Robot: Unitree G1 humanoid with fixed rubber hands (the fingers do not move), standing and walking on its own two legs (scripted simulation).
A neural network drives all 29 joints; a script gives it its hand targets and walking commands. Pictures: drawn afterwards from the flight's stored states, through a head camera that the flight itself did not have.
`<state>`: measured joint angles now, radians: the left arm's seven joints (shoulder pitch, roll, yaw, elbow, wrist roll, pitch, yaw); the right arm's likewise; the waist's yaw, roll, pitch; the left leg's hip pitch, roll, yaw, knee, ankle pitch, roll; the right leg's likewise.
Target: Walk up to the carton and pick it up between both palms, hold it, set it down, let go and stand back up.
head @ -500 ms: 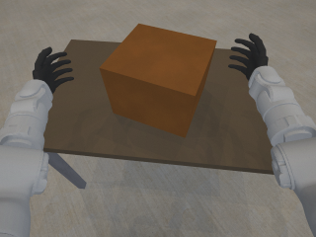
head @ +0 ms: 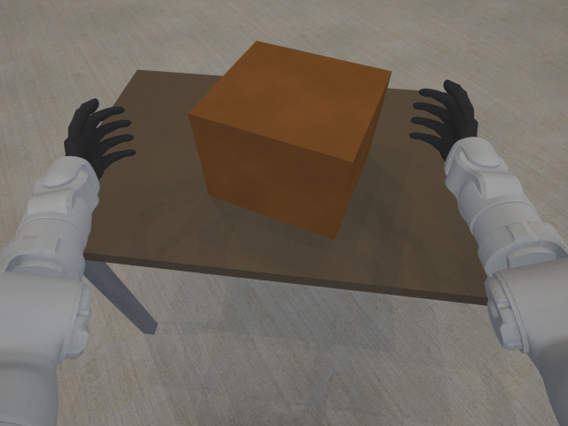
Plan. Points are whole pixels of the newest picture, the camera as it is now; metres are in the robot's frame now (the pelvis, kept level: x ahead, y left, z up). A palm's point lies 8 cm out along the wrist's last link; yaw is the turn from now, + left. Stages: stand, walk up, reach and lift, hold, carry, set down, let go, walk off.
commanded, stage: let go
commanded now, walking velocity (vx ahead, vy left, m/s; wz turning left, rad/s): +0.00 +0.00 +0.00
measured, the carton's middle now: (294, 137) +0.65 +0.02 -0.01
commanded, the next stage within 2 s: stand in 0.38 s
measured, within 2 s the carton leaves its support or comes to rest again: neither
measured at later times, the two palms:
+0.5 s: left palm (89, 243) +0.36 +0.33 +0.02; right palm (462, 208) +0.41 -0.24 +0.06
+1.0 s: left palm (107, 398) +0.17 +0.29 -0.10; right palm (509, 389) +0.19 -0.30 -0.09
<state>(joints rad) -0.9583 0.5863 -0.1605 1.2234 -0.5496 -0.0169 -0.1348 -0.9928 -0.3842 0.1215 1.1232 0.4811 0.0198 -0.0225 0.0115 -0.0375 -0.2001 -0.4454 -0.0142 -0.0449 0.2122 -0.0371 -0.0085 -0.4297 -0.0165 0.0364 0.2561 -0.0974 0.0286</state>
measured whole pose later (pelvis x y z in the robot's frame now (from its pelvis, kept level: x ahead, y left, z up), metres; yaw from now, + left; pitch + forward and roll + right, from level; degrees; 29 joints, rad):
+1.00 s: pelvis +0.12 -0.01 +0.01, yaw -3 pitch +5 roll -2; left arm 0.32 0.34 0.09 0.99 0.05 -0.10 -0.03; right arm 0.27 -0.36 0.02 0.81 -0.05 -0.10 0.00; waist -0.02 0.04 -0.10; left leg -0.12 0.08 0.08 0.37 -0.24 -0.05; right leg -0.14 0.02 -0.01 0.42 -0.19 0.07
